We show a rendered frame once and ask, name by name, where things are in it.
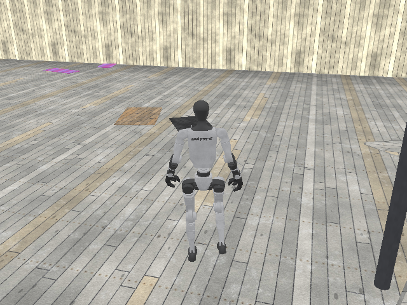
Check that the left robot forearm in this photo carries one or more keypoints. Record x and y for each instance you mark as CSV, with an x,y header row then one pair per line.
x,y
172,168

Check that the robot left upper arm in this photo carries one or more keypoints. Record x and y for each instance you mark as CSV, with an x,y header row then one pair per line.
x,y
178,146

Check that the robot right hand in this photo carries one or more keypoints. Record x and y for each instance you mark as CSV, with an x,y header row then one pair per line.
x,y
235,182

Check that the right robot forearm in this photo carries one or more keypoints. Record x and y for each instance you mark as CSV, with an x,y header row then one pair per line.
x,y
234,168

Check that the right robot shin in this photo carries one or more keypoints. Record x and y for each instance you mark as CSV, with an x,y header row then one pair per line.
x,y
220,224

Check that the left robot thigh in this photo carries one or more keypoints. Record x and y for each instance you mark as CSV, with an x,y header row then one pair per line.
x,y
188,187

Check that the robot left hand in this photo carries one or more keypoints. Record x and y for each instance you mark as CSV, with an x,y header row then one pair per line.
x,y
175,178

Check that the robot right upper arm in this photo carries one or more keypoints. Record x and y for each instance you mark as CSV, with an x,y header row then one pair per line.
x,y
225,143

